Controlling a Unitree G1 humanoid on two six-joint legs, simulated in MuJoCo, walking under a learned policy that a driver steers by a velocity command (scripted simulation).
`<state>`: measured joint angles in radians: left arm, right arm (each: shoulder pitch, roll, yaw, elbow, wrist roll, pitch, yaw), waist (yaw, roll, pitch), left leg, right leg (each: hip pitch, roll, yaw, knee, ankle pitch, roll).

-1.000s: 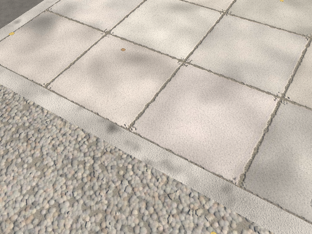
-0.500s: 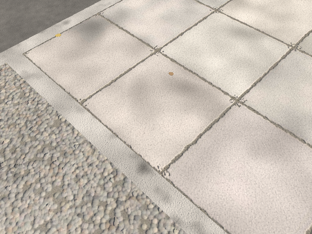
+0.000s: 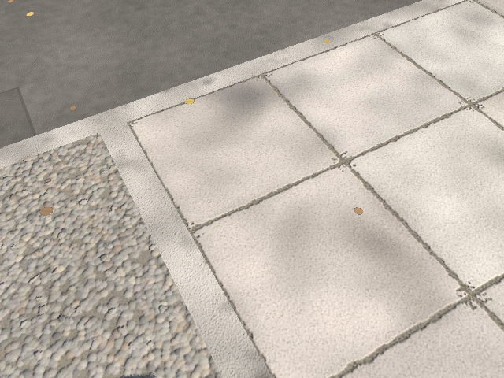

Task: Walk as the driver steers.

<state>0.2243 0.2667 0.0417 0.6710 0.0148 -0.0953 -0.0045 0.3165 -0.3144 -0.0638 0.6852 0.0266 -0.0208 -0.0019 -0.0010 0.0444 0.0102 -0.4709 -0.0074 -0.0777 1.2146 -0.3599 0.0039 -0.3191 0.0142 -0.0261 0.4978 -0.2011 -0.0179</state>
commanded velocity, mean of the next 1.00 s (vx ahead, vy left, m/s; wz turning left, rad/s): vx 0.50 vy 0.00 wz -0.17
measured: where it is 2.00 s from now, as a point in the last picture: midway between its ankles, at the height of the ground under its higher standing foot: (316, 212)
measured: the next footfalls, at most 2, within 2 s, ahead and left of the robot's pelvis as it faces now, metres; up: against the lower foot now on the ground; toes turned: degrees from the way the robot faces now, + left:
left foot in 0.36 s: +0.34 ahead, +0.17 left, +0.00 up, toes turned +6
right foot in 0.88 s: +0.61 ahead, -0.11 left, +0.00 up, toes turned -14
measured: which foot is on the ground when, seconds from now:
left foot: up 0.00-0.34, down 0.36-0.90, up 0.92-1.00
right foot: down 0.00-0.36, up 0.38-0.86, down 0.88-1.00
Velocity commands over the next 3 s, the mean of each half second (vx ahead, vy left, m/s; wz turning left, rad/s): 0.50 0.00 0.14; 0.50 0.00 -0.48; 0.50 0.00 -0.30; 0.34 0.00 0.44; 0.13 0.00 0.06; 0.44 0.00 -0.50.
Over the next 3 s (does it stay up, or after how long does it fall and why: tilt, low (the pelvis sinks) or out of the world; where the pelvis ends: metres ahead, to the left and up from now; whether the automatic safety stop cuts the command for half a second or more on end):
stays up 1.25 -0.28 0.01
